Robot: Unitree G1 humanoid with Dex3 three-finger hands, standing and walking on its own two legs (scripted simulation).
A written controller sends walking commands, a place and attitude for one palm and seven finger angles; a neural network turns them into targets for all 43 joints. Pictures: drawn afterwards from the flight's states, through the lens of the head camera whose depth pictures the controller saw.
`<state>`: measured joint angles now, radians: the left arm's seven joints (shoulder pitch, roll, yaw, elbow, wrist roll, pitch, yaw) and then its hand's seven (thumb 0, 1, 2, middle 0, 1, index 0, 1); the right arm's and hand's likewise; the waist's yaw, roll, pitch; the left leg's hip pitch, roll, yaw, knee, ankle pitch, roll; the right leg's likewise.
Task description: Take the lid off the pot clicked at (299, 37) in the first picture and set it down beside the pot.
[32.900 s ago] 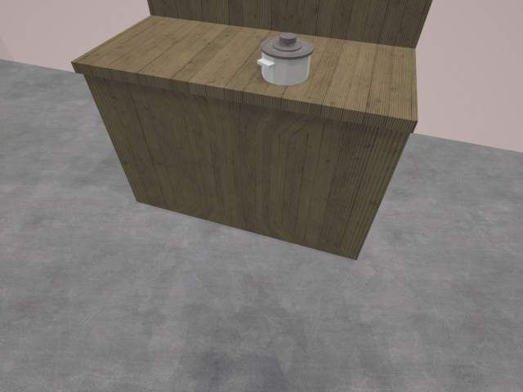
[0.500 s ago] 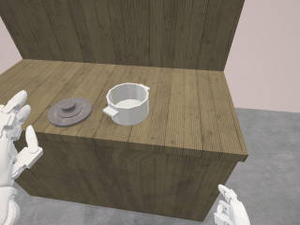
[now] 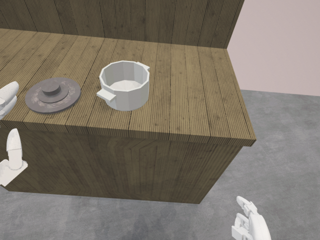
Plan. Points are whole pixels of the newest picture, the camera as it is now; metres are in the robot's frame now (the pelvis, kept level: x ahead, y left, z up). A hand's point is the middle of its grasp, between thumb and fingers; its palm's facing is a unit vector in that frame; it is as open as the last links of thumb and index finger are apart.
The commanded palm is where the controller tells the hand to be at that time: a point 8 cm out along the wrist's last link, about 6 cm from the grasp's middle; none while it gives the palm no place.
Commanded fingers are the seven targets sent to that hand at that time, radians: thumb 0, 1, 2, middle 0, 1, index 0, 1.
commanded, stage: step back with the hand held close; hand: left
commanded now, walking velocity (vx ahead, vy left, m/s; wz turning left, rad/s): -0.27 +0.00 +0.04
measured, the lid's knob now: (51, 88) +0.52 +0.39 +0.04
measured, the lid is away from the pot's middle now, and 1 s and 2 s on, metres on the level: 0.23 0.23 0.23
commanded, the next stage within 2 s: stop stepping back and stand still in 0.84 s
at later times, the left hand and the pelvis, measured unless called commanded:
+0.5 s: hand out of the picture +0.12 +0.24 +0.22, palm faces +0.41 -0.80 -0.44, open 7.4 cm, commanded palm +0.06 +0.28 +0.22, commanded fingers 0.00 0.90 0.90 -0.20 -0.30 -0.20 -0.30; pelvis -0.08 +0.00 +0.00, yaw -1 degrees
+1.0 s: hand out of the picture +0.01 +0.23 +0.19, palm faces +0.25 -0.84 -0.47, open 7.4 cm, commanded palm -0.07 +0.29 +0.22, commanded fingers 0.00 0.90 0.90 -0.20 -0.30 -0.20 -0.30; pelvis -0.20 +0.01 -0.01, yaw -2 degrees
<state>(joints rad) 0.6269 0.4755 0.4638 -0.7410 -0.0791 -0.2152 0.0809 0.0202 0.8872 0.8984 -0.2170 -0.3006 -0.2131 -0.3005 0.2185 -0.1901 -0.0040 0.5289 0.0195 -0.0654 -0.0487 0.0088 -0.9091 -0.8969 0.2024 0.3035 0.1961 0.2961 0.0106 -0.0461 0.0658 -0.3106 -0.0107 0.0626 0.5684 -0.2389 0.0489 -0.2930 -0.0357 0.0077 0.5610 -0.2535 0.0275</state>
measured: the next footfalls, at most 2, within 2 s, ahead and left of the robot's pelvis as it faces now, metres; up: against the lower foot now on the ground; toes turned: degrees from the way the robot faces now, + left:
right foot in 0.52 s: -0.09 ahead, -0.13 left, +0.00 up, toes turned -2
left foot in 0.68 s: -0.01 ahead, +0.10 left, +0.00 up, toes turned -1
